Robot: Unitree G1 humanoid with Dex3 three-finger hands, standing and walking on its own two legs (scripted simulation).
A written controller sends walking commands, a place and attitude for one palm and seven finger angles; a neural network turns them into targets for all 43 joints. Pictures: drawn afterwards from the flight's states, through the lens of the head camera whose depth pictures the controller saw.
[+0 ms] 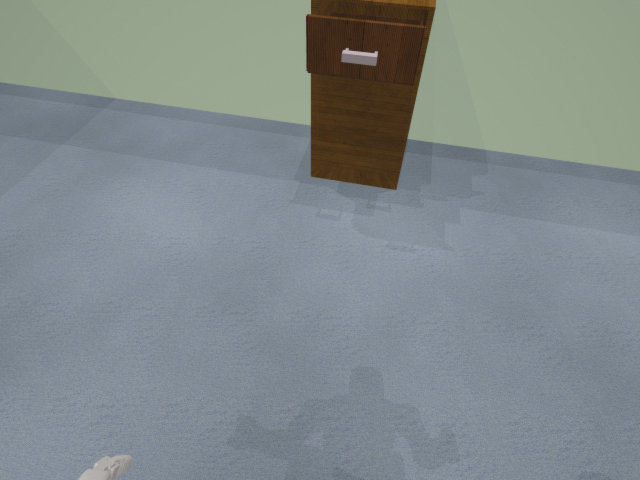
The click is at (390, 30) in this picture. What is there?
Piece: drawer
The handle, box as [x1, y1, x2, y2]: [341, 48, 377, 65]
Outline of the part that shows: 342,52 341,61 375,65 377,51 375,51 374,53 350,51 348,48 346,48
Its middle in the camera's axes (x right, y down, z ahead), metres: +0.13 -0.60 +1.27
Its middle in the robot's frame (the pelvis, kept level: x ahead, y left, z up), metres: +1.36 -0.06 -0.06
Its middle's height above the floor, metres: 0.71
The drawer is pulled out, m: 0.17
